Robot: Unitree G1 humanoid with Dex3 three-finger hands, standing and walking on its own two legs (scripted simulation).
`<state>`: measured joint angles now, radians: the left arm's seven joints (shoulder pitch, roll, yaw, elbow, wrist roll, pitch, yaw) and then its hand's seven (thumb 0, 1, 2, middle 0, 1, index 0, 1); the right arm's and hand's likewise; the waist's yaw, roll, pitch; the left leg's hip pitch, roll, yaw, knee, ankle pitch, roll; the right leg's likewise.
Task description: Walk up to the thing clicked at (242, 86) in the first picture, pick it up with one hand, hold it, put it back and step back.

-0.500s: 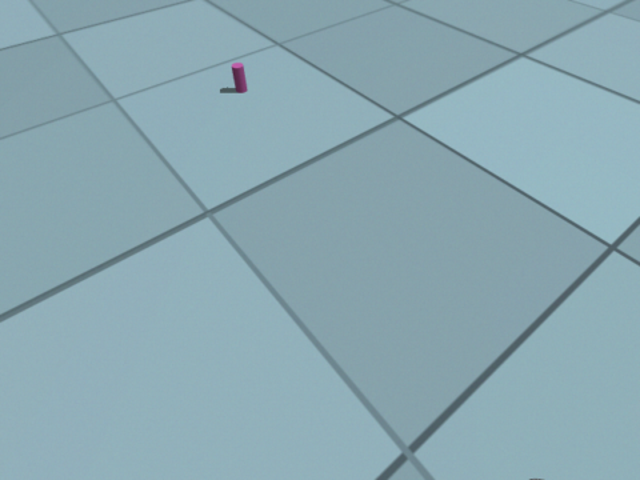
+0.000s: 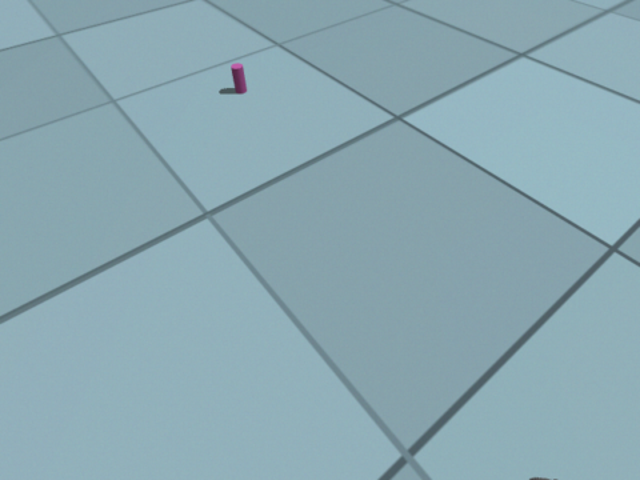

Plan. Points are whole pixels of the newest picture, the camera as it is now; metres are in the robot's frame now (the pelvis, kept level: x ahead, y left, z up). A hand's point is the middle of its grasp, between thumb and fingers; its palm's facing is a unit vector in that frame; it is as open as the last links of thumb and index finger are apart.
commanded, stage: stand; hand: left
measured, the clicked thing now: (239, 78) +2.31 +0.52 -0.70
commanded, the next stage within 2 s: walk up in 0.62 s
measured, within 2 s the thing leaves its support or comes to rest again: neither
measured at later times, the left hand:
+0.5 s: hand out of the picture +0.07 +0.25 -0.16, palm faces -0.03 -0.94 -0.34, open 7.4 cm
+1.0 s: hand out of the picture +0.10 +0.41 -0.17, palm faces +0.12 -0.90 -0.41, open 7.4 cm
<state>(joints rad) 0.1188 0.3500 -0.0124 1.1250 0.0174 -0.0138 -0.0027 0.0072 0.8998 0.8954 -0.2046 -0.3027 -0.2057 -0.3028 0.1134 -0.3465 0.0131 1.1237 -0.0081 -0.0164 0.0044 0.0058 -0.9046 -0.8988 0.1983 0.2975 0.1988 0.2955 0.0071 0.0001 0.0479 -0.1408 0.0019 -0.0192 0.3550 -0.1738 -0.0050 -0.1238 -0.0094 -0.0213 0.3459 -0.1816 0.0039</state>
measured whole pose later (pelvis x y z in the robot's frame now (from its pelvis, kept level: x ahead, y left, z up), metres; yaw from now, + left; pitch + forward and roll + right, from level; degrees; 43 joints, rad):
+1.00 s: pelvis +0.11 +0.09 -0.02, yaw +6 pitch -1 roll -2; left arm 0.28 0.53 0.08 1.06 0.05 -0.04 -0.07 0.01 0.90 0.90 -0.21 -0.30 -0.21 -0.30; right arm 0.18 -0.49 -0.12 1.00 -0.02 -0.03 0.13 0.01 -0.91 -0.90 0.20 0.30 0.20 0.30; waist 0.05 -0.04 -0.05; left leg -0.39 0.11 0.06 0.62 -0.22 -0.01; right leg 0.02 -0.14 -0.11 0.44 -0.45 -0.01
